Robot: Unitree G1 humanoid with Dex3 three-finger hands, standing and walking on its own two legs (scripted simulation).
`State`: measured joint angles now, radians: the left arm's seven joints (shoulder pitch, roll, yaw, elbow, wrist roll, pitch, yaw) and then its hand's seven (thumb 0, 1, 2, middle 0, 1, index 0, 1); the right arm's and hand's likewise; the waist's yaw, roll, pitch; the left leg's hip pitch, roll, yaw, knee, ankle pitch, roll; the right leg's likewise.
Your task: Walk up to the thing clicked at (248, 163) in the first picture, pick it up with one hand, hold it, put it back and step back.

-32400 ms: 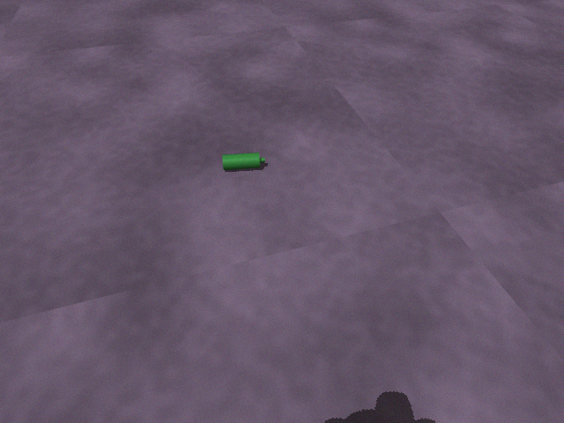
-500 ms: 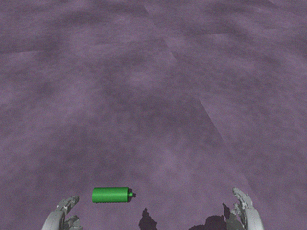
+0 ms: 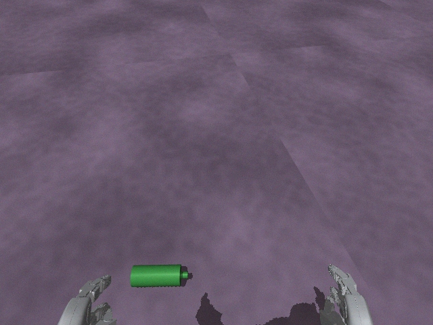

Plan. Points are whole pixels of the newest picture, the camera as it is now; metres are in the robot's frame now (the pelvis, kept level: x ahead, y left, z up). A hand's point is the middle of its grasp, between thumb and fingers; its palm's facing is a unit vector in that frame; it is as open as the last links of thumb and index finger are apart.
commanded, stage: home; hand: left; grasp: from above
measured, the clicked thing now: (160, 275) +0.45 +0.21 -0.67
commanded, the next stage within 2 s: stand in 0.22 s
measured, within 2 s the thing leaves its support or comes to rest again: neither
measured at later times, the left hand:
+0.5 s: hand out of the picture +0.14 +0.21 -0.09, palm faces +0.00 -0.95 -0.31, open 7.4 cm
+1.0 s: hand out of the picture +0.03 +0.24 -0.10, palm faces +0.03 -0.95 -0.31, open 7.4 cm
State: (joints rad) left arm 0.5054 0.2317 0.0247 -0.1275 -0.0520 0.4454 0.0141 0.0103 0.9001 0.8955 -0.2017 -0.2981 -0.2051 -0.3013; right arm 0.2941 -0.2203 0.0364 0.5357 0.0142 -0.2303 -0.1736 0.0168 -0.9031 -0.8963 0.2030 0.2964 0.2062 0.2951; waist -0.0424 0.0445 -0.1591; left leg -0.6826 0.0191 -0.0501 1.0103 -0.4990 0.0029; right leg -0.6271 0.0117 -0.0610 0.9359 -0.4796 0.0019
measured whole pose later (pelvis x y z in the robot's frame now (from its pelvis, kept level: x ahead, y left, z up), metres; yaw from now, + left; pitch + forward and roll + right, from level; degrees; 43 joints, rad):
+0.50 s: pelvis -0.01 +0.00 +0.02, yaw +0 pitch +2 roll +0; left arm 0.23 0.28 0.02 0.50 0.05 0.10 0.02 0.01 0.90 0.90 -0.20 -0.30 -0.21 -0.30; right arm 0.17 -0.27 0.00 0.79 -0.06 -0.06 -0.03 0.01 -0.90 -0.90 0.20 0.30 0.21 0.30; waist 0.02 -0.02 0.01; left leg -0.45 -0.01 -0.01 0.82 -0.40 0.01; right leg -0.44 -0.02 -0.02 0.82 -0.42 0.00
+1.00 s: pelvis -0.01 +0.01 +0.06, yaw +0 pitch -4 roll +0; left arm 0.21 0.27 0.03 1.08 0.03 0.01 0.03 0.01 0.90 0.90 -0.20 -0.30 -0.21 -0.30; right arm 0.17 -0.28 -0.03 1.07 -0.03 -0.01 -0.02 0.01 -0.91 -0.90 0.20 0.30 0.21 0.30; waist 0.02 0.01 0.05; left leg -0.14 -0.03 -0.01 0.42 -0.22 0.02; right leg -0.13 -0.04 -0.02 0.42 -0.23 0.03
